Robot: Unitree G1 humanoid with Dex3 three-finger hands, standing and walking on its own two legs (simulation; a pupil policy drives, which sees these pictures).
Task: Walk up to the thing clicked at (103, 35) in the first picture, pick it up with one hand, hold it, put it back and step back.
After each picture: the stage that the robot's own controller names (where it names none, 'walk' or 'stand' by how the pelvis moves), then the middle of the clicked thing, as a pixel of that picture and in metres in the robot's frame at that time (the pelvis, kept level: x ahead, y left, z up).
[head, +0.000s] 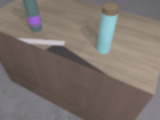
stand; (106, 30) +0.65 -0.11 +0.04
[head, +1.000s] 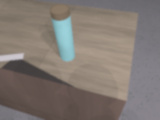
walk; (64, 36) +0.55 +0.10 +0.06
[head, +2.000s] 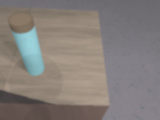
rise first; (29, 48) +0.45 +0.20 +0.07
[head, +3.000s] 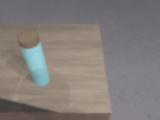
stand; (36, 61) +0.45 +0.20 +0.03
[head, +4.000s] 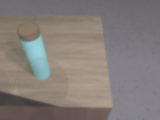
stand; (36, 54) +0.46 +0.19 +0.04
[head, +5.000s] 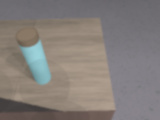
stand; (36, 59) +0.44 +0.20 +0.04
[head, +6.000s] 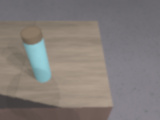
stand; (38, 57) +0.47 +0.19 +0.03
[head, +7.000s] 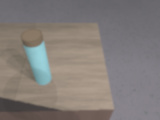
stand; (38, 60) +0.45 +0.19 +0.03
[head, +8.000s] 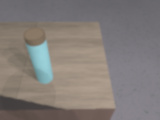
stand; (40, 59) +0.46 +0.18 +0.03
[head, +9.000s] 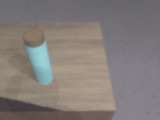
rise first; (40, 60) +0.45 +0.18 +0.03
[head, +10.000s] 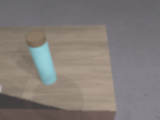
rise first; (43, 60) +0.46 +0.20 +0.04
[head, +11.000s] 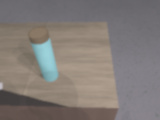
go down; (45, 57) +0.47 +0.19 +0.04
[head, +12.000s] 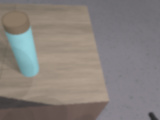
go down; (24, 49) +0.46 +0.18 +0.06
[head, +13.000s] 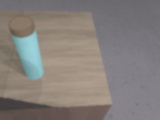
go down; (29, 52) +0.45 +0.18 +0.06
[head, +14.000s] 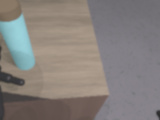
close in; (17, 39) +0.46 +0.20 +0.10
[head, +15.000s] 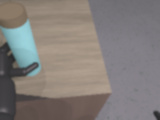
close; (23, 45) +0.43 +0.18 +0.10
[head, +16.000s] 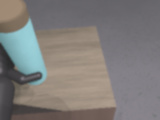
lift; (24, 51) +0.31 +0.15 +0.25
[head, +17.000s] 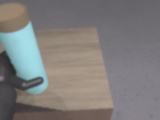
hold; (25, 56) +0.31 +0.16 +0.23
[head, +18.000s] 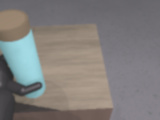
hold; (24, 62) +0.30 +0.16 +0.21
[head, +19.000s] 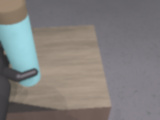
crouch; (20, 49) +0.33 +0.17 +0.23
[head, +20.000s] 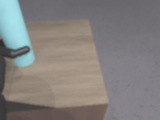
lower; (12, 29) +0.42 +0.20 +0.22
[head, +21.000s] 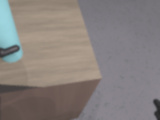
lower; (1, 26) +0.48 +0.19 +0.12
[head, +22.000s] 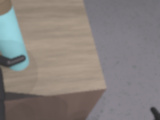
lower; (8, 37) +0.45 +0.19 +0.11
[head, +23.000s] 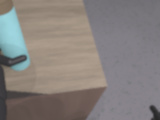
lower; (9, 37) +0.46 +0.19 +0.11
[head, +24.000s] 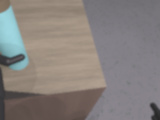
lower; (7, 36) +0.46 +0.20 +0.11
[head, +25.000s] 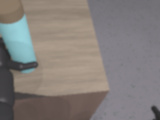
open; (18, 41) +0.44 +0.18 +0.10
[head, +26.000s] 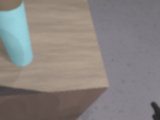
rise; (14, 32) +0.44 +0.17 +0.11
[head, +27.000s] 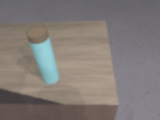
sink last; (45, 58) +0.45 +0.19 +0.07
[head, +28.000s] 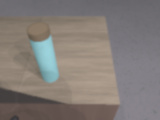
stand; (45, 56) +0.44 +0.18 +0.07
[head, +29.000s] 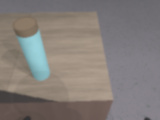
stand; (34, 53) +0.44 +0.19 +0.09
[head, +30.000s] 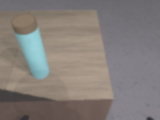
stand; (33, 50) +0.44 +0.19 +0.10
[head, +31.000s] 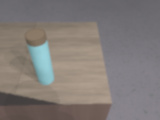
stand; (41, 60) +0.46 +0.18 +0.04
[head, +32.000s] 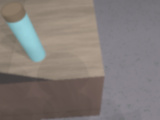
walk; (27, 36) +0.50 +0.24 +0.05
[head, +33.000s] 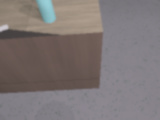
walk; out of the picture +0.77 +0.21 +0.05
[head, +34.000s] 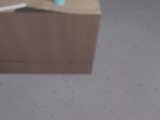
stand; out of the picture +1.06 +0.16 +0.05
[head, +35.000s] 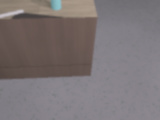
stand; out of the picture +1.06 +0.19 +0.03
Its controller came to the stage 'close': yes
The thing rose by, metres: 0.23
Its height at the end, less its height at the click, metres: +0.00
